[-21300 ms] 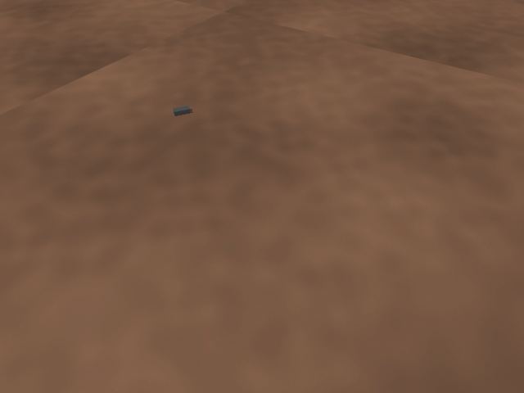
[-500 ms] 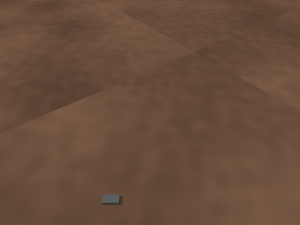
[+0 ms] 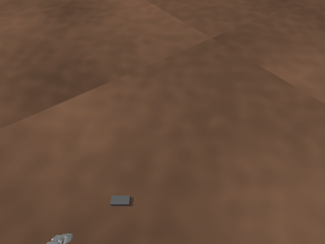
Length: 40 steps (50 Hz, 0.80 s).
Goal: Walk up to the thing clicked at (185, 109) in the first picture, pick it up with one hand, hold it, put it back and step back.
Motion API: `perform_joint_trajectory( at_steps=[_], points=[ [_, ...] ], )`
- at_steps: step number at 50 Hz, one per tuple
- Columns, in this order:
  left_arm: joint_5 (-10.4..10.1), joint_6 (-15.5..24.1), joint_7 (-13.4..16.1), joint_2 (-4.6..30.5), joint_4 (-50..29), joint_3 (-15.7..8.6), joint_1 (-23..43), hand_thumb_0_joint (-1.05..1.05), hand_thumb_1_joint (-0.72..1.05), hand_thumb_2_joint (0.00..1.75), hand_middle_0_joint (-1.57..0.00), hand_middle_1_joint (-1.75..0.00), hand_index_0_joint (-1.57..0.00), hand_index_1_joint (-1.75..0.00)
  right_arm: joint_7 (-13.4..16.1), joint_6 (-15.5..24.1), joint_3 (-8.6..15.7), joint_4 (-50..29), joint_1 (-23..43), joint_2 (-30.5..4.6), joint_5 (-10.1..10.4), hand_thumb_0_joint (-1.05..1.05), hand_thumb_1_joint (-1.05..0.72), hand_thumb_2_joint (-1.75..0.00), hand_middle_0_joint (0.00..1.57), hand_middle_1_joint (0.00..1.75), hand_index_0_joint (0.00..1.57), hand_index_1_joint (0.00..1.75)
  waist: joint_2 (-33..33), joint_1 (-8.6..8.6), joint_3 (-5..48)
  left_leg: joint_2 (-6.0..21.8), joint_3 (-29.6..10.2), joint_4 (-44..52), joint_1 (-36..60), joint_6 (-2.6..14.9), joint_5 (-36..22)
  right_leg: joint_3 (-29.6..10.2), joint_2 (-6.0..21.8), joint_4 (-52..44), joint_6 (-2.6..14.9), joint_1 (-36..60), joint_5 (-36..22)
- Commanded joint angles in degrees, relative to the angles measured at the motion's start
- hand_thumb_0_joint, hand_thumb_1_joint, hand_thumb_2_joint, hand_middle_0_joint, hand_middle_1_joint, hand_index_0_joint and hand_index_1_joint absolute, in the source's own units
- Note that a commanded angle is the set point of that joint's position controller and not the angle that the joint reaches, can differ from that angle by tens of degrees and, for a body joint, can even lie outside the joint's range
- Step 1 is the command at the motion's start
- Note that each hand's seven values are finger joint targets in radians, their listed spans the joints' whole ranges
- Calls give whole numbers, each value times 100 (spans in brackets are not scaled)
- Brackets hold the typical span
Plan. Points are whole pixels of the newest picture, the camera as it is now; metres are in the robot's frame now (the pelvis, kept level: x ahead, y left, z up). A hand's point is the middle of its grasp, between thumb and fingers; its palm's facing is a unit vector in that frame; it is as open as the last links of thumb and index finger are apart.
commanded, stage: rise first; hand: left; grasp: from above
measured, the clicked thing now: (120, 200) +0.46 +0.27 -0.75
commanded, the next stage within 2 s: none
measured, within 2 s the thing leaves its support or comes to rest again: neither
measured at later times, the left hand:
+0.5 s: hand out of the picture +0.15 +0.26 -0.21, palm faces -0.10 -0.91 -0.41, open 13.0 cm
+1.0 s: hand out of the picture +0.14 +0.27 -0.25, palm faces -0.20 -0.84 -0.50, open 13.6 cm
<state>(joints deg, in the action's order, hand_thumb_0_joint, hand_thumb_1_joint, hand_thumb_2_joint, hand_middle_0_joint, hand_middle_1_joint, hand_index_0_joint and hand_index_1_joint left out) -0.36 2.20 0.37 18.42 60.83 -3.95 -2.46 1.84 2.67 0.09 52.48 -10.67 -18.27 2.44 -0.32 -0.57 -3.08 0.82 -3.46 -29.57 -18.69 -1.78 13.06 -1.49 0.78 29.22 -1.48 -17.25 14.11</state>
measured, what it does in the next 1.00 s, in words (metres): lowers itself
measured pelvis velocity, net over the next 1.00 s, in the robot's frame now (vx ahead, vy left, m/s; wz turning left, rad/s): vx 0.00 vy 0.01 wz -0.02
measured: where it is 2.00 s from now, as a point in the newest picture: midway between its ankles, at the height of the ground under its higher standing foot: outside the picture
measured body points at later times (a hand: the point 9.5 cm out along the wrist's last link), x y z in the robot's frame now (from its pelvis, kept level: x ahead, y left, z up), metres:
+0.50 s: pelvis +0.01 +0.01 -0.06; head +0.09 +0.03 +0.38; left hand +0.16 +0.31 -0.18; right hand +0.16 -0.25 -0.15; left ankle +0.03 +0.14 -0.74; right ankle +0.01 -0.14 -0.74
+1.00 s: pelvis +0.00 +0.01 -0.12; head +0.11 +0.03 +0.31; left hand +0.15 +0.31 -0.22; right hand +0.18 -0.24 -0.21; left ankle +0.03 +0.14 -0.74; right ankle +0.01 -0.14 -0.74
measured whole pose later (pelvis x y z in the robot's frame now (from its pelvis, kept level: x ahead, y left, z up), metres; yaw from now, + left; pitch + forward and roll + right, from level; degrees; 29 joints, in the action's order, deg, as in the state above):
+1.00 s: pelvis +0.00 +0.01 -0.12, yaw -1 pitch +21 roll -3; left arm 15.4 -13.5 0.3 19.2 19.5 -7.7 -17.3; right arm 0.5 8.6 1.3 29.4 -11.0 -13.5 0.4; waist -0.8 -1.7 8.6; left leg 0.6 -4.9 -76.7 -64.6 -1.6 33.4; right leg -1.0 -0.8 74.1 -2.3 -61.9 33.6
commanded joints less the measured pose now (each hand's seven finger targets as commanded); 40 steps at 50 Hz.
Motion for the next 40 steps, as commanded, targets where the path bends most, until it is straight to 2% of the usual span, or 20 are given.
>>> perform_joint_trajectory(
  at_steps=[1,2,3,6,8,10,13,15,16,17,19,21,23,24,25,28,29,32,37,40],
  points=[
    [379,173,-68,1474,-377,-739,556,0,29,81,-22,-83,-25,-81,83,294,429,-873,-264,-714,-118,0,-91,-90,20,30,20,30,108,-62,1603,-197,461,-422,-323,201,-358,240,-89,311,132,-257,-590],
    [537,114,-104,1440,-246,-772,464,0,21,82,-22,-84,-24,-82,47,298,474,-951,-274,-698,-181,0,-92,-90,20,30,20,30,99,-7,1588,-204,459,-635,-576,208,-334,221,-92,496,153,-444,-536],
    [631,39,-111,1370,-301,-867,119,0,13,82,-24,-85,-26,-83,28,311,520,-1062,-288,-652,-210,0,-94,-91,20,30,20,30,-42,157,1777,-234,465,-702,-595,182,-437,199,-104,574,185,-418,-561],
    [754,-304,-20,1245,-1063,-828,27,0,-10,81,-26,-85,-27,-85,20,313,510,-1542,-142,-577,-186,0,-92,-90,20,30,20,30,-490,261,1910,-241,440,-585,-505,105,-315,215,-148,549,232,-446,-280],
    [820,-672,7,1074,-1067,-721,-45,0,-26,82,-26,-85,-25,-85,-8,324,495,-1781,19,-601,-155,0,-91,-90,20,30,20,30,-213,141,1457,-178,362,-668,-826,105,-82,286,-198,641,220,-787,-18],
    [879,-969,-5,1005,-1329,-606,161,0,-36,84,-27,-83,-26,-85,-28,338,501,-2010,125,-586,-138,0,-91,-90,20,30,20,30,21,52,1315,-145,335,-851,-1068,129,169,296,-201,742,205,-1102,260],
    [900,-1186,4,918,-1744,-626,100,0,-38,82,-28,-85,-27,-86,-55,422,516,-2157,21,-532,-142,0,-92,-90,20,30,20,30,74,17,1326,-106,324,-1142,-1376,141,413,328,-224,1068,191,-1483,510],
    [967,-1207,2,938,-1961,-704,-72,0,-37,82,-27,-84,-26,-85,-75,470,542,-2172,-200,-525,-151,0,-91,-90,20,30,20,30,16,-52,1494,-83,324,-1393,-1458,152,288,326,-235,1367,187,-1661,363],
    [1006,-1149,3,1008,-2480,-704,166,0,-37,82,-27,-85,-26,-86,-74,524,539,-2300,-139,-489,-157,0,-91,-90,20,30,20,30,-74,-54,1700,-77,295,-1530,-1472,155,165,322,-230,1508,194,-1714,248],
    [1063,-1182,19,1035,-2230,-815,-254,0,-37,82,-28,-84,-26,-85,-70,540,535,-2245,-246,-473,-161,0,-91,-90,20,30,20,30,-43,-49,1771,-84,303,-1661,-1528,162,66,309,-214,1618,186,-1726,142],
    [1134,-1037,22,1082,-3354,-708,196,0,-40,84,-26,-86,-25,-87,-58,624,541,-2462,-171,-426,-165,0,-92,-90,20,30,20,30,-338,-77,2160,-76,337,-1916,-1507,170,-128,238,-190,1863,198,-1876,-74],
    [1234,-1062,52,984,-3009,-776,-462,0,-41,84,-25,-88,-24,-89,-31,677,542,-2422,-196,-431,-187,0,-92,-90,20,30,20,30,-348,-109,2038,-18,303,-2104,-1681,144,-301,288,-191,2129,212,-2119,-158],
    [1261,-1047,67,1022,-3594,-762,-505,0,-43,86,-25,-89,-23,-90,-22,705,562,-2520,-188,-436,-203,0,-93,-91,20,30,20,30,-438,-122,2296,22,244,-2241,-1685,139,-339,292,-185,2317,221,-2286,-99],
    [1275,-1095,79,1112,-3635,-908,-803,0,-41,86,-24,-89,-23,-90,-11,708,567,-2570,-210,-438,-207,0,-93,-91,20,30,20,30,-499,-71,2364,21,245,-2297,-1684,136,-446,295,-179,2382,224,-2261,-155],
    [1272,-1148,62,955,-3713,-775,-959,0,-43,87,-22,-91,-21,-92,-25,707,545,-2596,-176,-426,-215,0,-94,-91,20,30,20,30,-473,-118,2376,37,216,-2369,-1732,130,-555,318,-184,2464,229,-2314,-191],
    [1323,-1309,66,979,-4117,-753,-1150,0,-43,87,-22,-91,-21,-92,-12,714,530,-2715,-148,-414,-212,0,-93,-91,20,30,20,30,-539,-74,2416,22,203,-2534,-1900,154,-406,303,-174,2563,229,-2486,-133],
    [1305,-1357,64,945,-4207,-739,-1155,0,-44,87,-22,-92,-21,-92,-18,724,538,-2748,-177,-439,-223,0,-94,-91,20,30,20,30,-522,-165,2453,39,188,-2574,-1954,139,-435,312,-189,2635,228,-2513,-149],
    [1350,-1488,79,907,-4307,-730,-1355,0,-46,86,-21,-92,-21,-92,-5,748,507,-2821,-148,-397,-226,0,-95,-91,20,30,20,30,-447,-179,2400,35,145,-2729,-2235,164,-161,344,-181,2736,223,-2703,15],
    [1442,-1595,78,860,-4480,-713,-1649,0,-44,85,-20,-93,-20,-93,-17,779,490,-3002,-116,-346,-216,0,-94,-91,20,30,20,30,-309,-138,2499,-11,180,-3086,-2614,192,-192,358,-198,3004,235,-2936,-37],
    [1493,-1559,88,1003,-4687,-816,-1642,0,-45,85,-22,-91,-22,-91,-21,823,486,-3049,-57,-336,-211,0,-95,-91,20,30,20,30,-384,-98,2593,-27,171,-3259,-2757,190,-152,353,-198,3190,239,-3126,33]
  ],
)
